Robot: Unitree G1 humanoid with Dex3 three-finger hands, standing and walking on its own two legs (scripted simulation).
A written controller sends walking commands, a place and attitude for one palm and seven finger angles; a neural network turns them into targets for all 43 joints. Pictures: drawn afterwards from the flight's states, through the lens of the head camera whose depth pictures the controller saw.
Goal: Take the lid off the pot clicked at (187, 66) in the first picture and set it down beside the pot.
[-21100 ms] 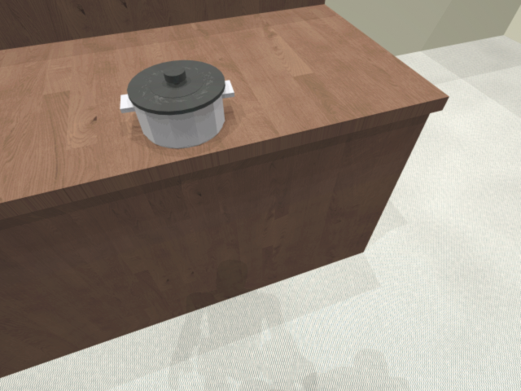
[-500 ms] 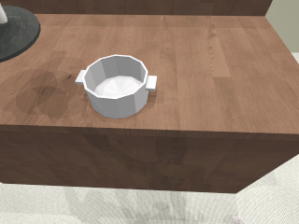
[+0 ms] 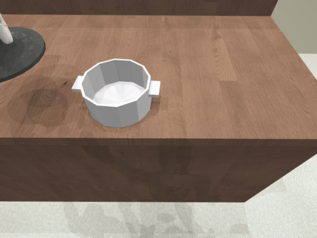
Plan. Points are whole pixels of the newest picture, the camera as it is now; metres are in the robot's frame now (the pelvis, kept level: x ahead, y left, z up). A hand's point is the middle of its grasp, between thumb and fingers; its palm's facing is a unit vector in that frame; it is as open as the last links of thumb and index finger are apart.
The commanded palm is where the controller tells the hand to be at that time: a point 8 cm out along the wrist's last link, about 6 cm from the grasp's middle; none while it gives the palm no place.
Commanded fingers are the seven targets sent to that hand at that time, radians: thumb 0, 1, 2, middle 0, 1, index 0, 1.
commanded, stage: lower the lid onto the table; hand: left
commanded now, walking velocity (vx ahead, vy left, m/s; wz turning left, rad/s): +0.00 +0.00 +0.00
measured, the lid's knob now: out of the picture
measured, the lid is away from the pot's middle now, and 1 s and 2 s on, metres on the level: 0.24 0.23 0.24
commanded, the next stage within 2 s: none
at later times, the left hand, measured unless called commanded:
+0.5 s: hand out of the picture +0.46 +0.33 +0.23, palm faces -0.27 -0.17 -0.95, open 6.2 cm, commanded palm +0.46 +0.33 +0.30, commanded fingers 0.00 0.68 0.97 -0.89 -1.03 -1.00 -1.02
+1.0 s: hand (10, 63) +0.46 +0.32 +0.20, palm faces -0.31 -0.16 -0.94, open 6.1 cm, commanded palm +0.46 +0.32 +0.27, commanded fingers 0.00 0.68 0.97 -0.89 -1.03 -1.00 -1.02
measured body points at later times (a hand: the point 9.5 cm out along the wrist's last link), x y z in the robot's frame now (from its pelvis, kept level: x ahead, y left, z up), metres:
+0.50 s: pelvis +0.00 +0.00 +0.00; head +0.06 +0.00 +0.45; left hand +0.47 +0.33 +0.28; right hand +0.08 -0.27 -0.13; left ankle +0.04 +0.07 -0.74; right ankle -0.05 -0.13 -0.74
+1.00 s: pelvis +0.00 +0.00 +0.00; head +0.06 +0.00 +0.44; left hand +0.47 +0.33 +0.25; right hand +0.06 -0.28 -0.12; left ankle +0.04 +0.07 -0.74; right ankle -0.05 -0.13 -0.74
